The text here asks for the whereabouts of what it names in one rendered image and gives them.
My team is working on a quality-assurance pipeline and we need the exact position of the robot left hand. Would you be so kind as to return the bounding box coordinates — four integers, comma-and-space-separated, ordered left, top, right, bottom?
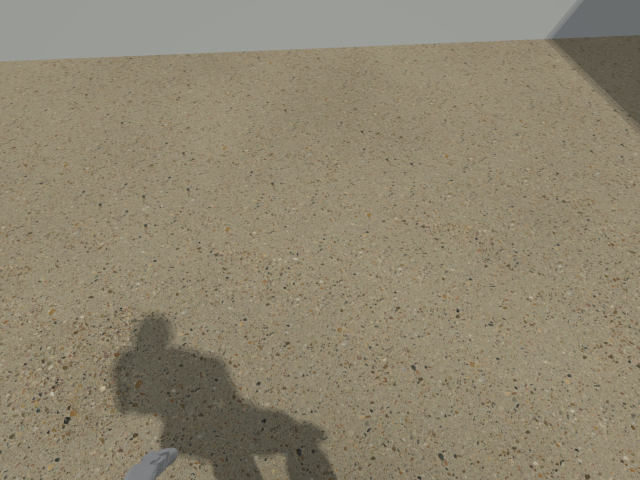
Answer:
123, 448, 178, 480

